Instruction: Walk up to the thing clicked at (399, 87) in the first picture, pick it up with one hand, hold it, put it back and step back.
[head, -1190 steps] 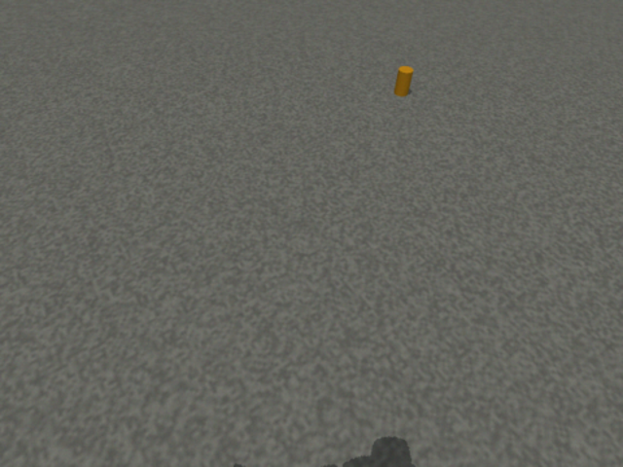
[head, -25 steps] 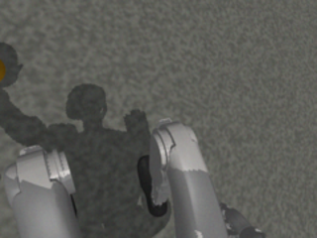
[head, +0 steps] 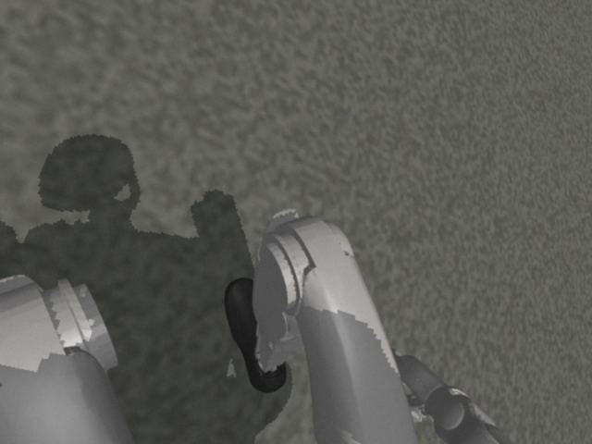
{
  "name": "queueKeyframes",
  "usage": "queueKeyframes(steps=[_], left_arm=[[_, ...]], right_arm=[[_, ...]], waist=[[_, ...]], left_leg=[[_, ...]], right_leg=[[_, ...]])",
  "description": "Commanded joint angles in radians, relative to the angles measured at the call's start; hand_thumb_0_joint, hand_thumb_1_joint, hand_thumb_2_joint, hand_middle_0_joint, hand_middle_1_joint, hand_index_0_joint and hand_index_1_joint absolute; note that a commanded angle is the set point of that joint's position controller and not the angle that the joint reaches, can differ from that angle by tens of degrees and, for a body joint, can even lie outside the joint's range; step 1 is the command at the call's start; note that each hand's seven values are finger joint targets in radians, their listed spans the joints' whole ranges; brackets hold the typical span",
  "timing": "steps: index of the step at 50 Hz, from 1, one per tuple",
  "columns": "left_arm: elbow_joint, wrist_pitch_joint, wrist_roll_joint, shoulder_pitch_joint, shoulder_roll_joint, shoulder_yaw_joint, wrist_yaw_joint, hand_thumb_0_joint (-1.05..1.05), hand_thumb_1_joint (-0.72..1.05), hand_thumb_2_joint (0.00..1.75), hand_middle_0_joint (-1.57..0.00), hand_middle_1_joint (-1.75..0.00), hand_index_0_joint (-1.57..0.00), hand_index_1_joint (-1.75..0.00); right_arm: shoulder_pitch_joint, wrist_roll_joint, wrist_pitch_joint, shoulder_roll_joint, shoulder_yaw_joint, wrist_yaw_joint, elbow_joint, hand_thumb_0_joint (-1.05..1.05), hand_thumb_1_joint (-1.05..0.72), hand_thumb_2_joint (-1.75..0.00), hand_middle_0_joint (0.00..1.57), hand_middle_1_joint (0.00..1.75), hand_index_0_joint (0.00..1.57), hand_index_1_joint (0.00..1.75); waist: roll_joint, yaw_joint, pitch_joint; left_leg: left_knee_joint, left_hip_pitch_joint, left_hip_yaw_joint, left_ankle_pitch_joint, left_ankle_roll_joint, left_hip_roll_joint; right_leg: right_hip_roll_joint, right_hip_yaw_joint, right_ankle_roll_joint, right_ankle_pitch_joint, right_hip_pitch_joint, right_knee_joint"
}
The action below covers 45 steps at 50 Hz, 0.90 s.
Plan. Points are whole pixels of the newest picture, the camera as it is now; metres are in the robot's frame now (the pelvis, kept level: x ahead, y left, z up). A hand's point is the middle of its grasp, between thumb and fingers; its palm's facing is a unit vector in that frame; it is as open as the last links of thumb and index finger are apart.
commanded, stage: lower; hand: left
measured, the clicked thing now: out of the picture +0.51 +0.33 -0.20
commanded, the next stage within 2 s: loosen in 0.44 s
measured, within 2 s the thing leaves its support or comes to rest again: rests again in 1.54 s
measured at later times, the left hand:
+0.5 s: hand out of the picture +0.49 +0.34 -0.16, palm faces +0.51 -0.86 -0.04, open 7.3 cm
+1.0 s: hand out of the picture +0.50 +0.33 -0.15, palm faces +0.50 -0.86 -0.03, open 12.0 cm
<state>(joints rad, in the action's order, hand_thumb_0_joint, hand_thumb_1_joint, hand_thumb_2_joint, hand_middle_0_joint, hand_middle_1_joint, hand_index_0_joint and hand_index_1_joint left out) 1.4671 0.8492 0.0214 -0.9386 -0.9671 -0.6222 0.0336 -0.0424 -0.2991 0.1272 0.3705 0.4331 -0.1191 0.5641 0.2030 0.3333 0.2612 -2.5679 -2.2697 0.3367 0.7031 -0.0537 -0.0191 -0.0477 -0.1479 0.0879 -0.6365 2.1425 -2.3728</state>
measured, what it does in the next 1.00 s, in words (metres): stands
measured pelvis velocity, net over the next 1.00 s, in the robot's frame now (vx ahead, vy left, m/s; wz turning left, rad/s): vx -0.01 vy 0.01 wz -0.04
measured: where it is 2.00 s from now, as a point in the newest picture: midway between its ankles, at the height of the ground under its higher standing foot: (184, 394)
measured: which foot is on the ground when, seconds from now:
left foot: down 0.00-1.00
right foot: down 0.00-1.00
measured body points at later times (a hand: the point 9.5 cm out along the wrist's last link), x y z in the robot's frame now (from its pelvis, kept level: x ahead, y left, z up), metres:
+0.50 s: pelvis +0.00 +0.01 +0.00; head +0.26 +0.17 +0.32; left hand +0.46 +0.38 -0.15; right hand +0.12 -0.26 -0.05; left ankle +0.07 +0.14 -0.27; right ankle +0.13 -0.13 -0.27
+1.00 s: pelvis -0.01 +0.01 +0.00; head +0.26 +0.17 +0.32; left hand +0.47 +0.38 -0.15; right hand +0.13 -0.26 -0.04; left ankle +0.07 +0.14 -0.27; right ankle +0.13 -0.13 -0.27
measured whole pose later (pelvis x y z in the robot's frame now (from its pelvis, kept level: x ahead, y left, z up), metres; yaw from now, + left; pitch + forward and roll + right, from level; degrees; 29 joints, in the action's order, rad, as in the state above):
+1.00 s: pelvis -0.01 +0.01 +0.00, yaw -2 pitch +19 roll -18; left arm 1.59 1.00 -0.01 -0.93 -1.04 -0.57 0.07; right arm -0.16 -0.34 0.15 0.37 0.54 -0.10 0.54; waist 0.24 0.35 0.29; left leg -2.58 -2.24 0.39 0.71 -0.03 -0.02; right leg -0.06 -0.19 0.09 -0.62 2.08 -2.33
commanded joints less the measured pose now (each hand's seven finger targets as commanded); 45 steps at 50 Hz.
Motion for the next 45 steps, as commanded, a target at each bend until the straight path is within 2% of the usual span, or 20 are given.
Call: queueKeyframes(steps=[1, 3, 6, 10, 13, 14, 16, 21, 24, 27, 28, 30, 32, 36, 37, 41, 45], left_arm=[[-0.192, 0.121, -0.029, -0.308, -0.255, -0.009, 0.005, 0.00, 0.18, 1.21, -1.26, -1.38, -1.29, -1.37], [-0.177, 0.128, -0.029, -0.299, -0.270, -0.012, 0.011, 0.00, 0.15, 1.21, -1.27, -1.39, -1.30, -1.38], [-0.144, 0.138, -0.020, -0.278, -0.267, 0.003, 0.015, 0.00, 0.16, 1.22, -1.26, -1.39, -1.29, -1.38], [-0.134, 0.157, -0.032, -0.274, -0.270, 0.013, 0.018, 0.00, 0.17, 1.22, -1.27, -1.40, -1.30, -1.38], [-0.128, 0.170, -0.034, -0.264, -0.284, 0.008, 0.023, 0.00, 0.18, 1.22, -1.28, -1.40, -1.32, -1.39], [-0.118, 0.176, -0.034, -0.267, -0.280, 0.019, 0.024, 0.00, 0.18, 1.22, -1.29, -1.41, -1.32, -1.39], [-0.127, 0.186, -0.036, -0.261, -0.290, 0.013, 0.028, 0.00, 0.17, 1.23, -1.29, -1.41, -1.32, -1.39], [-0.095, 0.201, -0.042, -0.242, -0.268, 0.022, 0.030, 0.00, 0.12, 1.23, -1.28, -1.42, -1.32, -1.40], [-0.086, 0.206, -0.045, -0.235, -0.275, 0.025, 0.030, 0.00, 0.15, 1.22, -1.27, -1.40, -1.31, -1.38], [-0.080, 0.212, -0.039, -0.221, -0.273, 0.034, 0.030, 0.00, 0.16, 1.20, -1.27, -1.38, -1.31, -1.37], [-0.073, 0.213, -0.039, -0.218, -0.270, 0.036, 0.029, 0.00, 0.15, 1.12, -1.25, -1.35, -1.31, -1.31], [-0.076, 0.217, -0.037, -0.224, -0.273, 0.038, 0.032, 0.00, -0.01, 0.96, -1.19, -1.21, -1.25, -1.16], [-0.074, 0.216, -0.036, -0.225, -0.263, 0.038, 0.033, 0.00, -0.13, 0.81, -1.15, -1.13, -1.20, -1.09], [-0.069, 0.223, -0.034, -0.228, -0.260, 0.048, 0.037, 0.00, -0.30, 0.63, -1.07, -1.00, -1.12, -0.96], [-0.072, 0.227, -0.035, -0.233, -0.264, 0.046, 0.038, 0.00, -0.30, 0.64, -0.99, -0.92, -1.04, -0.88], [-0.060, 0.228, -0.036, -0.231, -0.257, 0.049, 0.037, 0.00, -0.36, 0.44, -0.71, -0.65, -0.73, -0.63], [-0.040, 0.225, -0.036, -0.228, -0.259, 0.047, 0.041, 0.00, -0.43, 0.31, -0.62, -0.51, -0.63, -0.49]], right_arm=[[0.114, -0.022, 0.014, 0.334, -0.074, 0.025, -0.001, 0.00, -0.91, -0.90, 0.20, 0.30, 0.20, 0.30], [0.100, -0.025, 0.017, 0.338, -0.066, 0.027, -0.008, 0.00, -0.91, -0.90, 0.20, 0.30, 0.20, 0.30], [0.088, -0.032, 0.021, 0.345, -0.051, 0.029, -0.014, 0.00, -0.90, -0.90, 0.20, 0.30, 0.20, 0.30], [0.066, -0.037, 0.027, 0.352, -0.036, 0.033, -0.018, 0.00, -0.90, -0.90, 0.20, 0.30, 0.20, 0.30], [0.044, -0.042, 0.028, 0.356, -0.027, 0.035, -0.027, 0.00, -0.90, -0.90, 0.20, 0.30, 0.20, 0.30], [0.030, -0.042, 0.030, 0.354, -0.021, 0.036, -0.027, 0.00, -0.91, -0.90, 0.20, 0.30, 0.20, 0.30], [0.024, -0.046, 0.030, 0.358, -0.018, 0.038, -0.025, 0.00, -0.90, -0.90, 0.20, 0.30, 0.20, 0.30], [-0.006, -0.052, 0.030, 0.358, -0.011, 0.041, -0.026, 0.00, -0.90, -0.90, 0.20, 0.30, 0.20, 0.30], [-0.012, -0.054, 0.029, 0.356, -0.004, 0.043, -0.024, 0.00, -0.90, -0.90, 0.20, 0.30, 0.20, 0.30], [-0.020, -0.058, 0.030, 0.356, -0.004, 0.044, -0.020, 0.00, -0.90, -0.90, 0.20, 0.30, 0.20, 0.30], [-0.021, -0.059, 0.032, 0.358, -0.005, 0.045, -0.018, 0.00, -0.90, -0.89, 0.20, 0.30, 0.20, 0.30], [-0.036, -0.059, 0.031, 0.359, -0.004, 0.046, -0.024, 0.00, -0.91, -0.89, 0.20, 0.30, 0.20, 0.30], [-0.032, -0.060, 0.032, 0.363, -0.009, 0.047, -0.021, 0.00, -0.91, -0.89, 0.20, 0.30, 0.20, 0.30], [-0.043, -0.060, 0.030, 0.364, -0.008, 0.044, -0.022, 0.00, -0.92, -0.89, 0.20, 0.30, 0.20, 0.30], [-0.040, -0.060, 0.031, 0.363, -0.007, 0.043, -0.019, 0.00, -0.91, -0.89, 0.20, 0.30, 0.20, 0.30], [-0.042, -0.060, 0.030, 0.361, -0.009, 0.043, -0.018, 0.00, -0.91, -0.89, 0.20, 0.30, 0.20, 0.30], [-0.038, -0.056, 0.033, 0.363, -0.009, 0.042, -0.017, 0.00, -0.90, -0.89, 0.20, 0.30, 0.20, 0.30]], waist=[[-0.584, 0.097, -0.681], [-0.586, 0.097, -0.671], [-0.589, 0.116, -0.644], [-0.601, 0.127, -0.636], [-0.597, 0.127, -0.617], [-0.603, 0.131, -0.593], [-0.605, 0.131, -0.603], [-0.593, 0.138, -0.585], [-0.570, 0.142, -0.585], [-0.587, 0.140, -0.591], [-0.588, 0.145, -0.595], [-0.594, 0.139, -0.573], [-0.605, 0.146, -0.572], [-0.608, 0.148, -0.566], [-0.604, 0.151, -0.577], [-0.597, 0.151, -0.573], [-0.584, 0.153, -0.566]], left_leg=[[0.260, 0.484, -0.109, -0.234, 0.034, -0.069], [0.266, 0.488, -0.102, -0.222, 0.032, -0.071], [0.274, 0.498, -0.086, -0.231, 0.028, -0.073], [0.269, 0.511, -0.075, -0.247, 0.026, -0.077], [0.271, 0.506, -0.069, -0.233, 0.027, -0.079], [0.273, 0.492, -0.066, -0.218, 0.027, -0.079], [0.271, 0.504, -0.065, -0.221, 0.027, -0.080], [0.272, 0.507, -0.059, -0.218, 0.027, -0.083], [0.267, 0.476, -0.060, -0.190, 0.034, -0.080], [0.272, 0.498, -0.055, -0.203, 0.030, -0.082], [0.271, 0.509, -0.055, -0.220, 0.030, -0.082], [0.281, 0.506, -0.051, -0.209, 0.027, -0.083], [0.290, 0.531, -0.046, -0.213, 0.024, -0.086], [0.293, 0.524, -0.041, -0.207, 0.024, -0.085], [0.288, 0.521, -0.042, -0.206, 0.026, -0.084], [0.287, 0.512, -0.046, -0.197, 0.028, -0.081], [0.294, 0.501, -0.042, -0.192, 0.029, -0.080]], right_leg=[[-0.031, -0.133, -0.079, 0.268, -0.388, 0.167], [-0.033, -0.143, -0.081, 0.254, -0.381, 0.168], [-0.036, -0.159, -0.081, 0.260, -0.371, 0.164], [-0.039, -0.168, -0.077, 0.276, -0.379, 0.161], [-0.042, -0.173, -0.077, 0.264, -0.372, 0.167], [-0.042, -0.176, -0.077, 0.255, -0.366, 0.165], [-0.043, -0.178, -0.075, 0.259, -0.372, 0.169], [-0.045, -0.179, -0.075, 0.258, -0.371, 0.174], [-0.048, -0.180, -0.072, 0.246, -0.387, 0.189], [-0.051, -0.180, -0.074, 0.253, -0.384, 0.186], [-0.050, -0.180, -0.074, 0.265, -0.385, 0.184], [-0.050, -0.184, -0.078, 0.252, -0.362, 0.181], [-0.048, -0.188, -0.078, 0.252, -0.357, 0.182], [-0.048, -0.189, -0.078, 0.250, -0.352, 0.179], [-0.048, -0.188, -0.077, 0.250, -0.361, 0.180], [-0.047, -0.185, -0.078, 0.244, -0.359, 0.185], [-0.047, -0.189, -0.078, 0.239, -0.358, 0.187]])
